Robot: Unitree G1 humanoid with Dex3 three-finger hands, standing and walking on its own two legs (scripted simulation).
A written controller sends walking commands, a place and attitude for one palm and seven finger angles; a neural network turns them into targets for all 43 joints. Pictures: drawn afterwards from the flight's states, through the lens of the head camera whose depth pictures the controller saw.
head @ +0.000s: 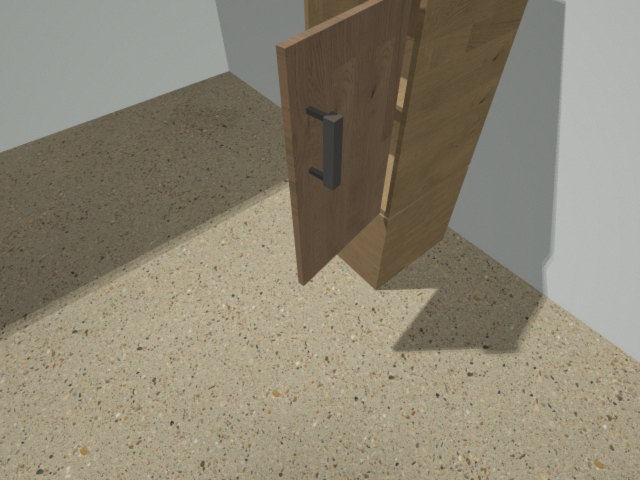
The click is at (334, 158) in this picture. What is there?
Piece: cupboard door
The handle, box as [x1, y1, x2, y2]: [306, 106, 342, 190]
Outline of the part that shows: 309,106 306,108 306,113 323,121 323,171 321,172 311,167 309,169 309,172 323,181 323,185 332,190 340,184 342,116 332,111 327,114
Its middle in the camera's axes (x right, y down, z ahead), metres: +0.00 -0.16 +0.68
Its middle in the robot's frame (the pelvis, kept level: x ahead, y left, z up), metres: +0.62 +0.03 +0.06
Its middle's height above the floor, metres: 0.84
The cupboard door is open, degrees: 100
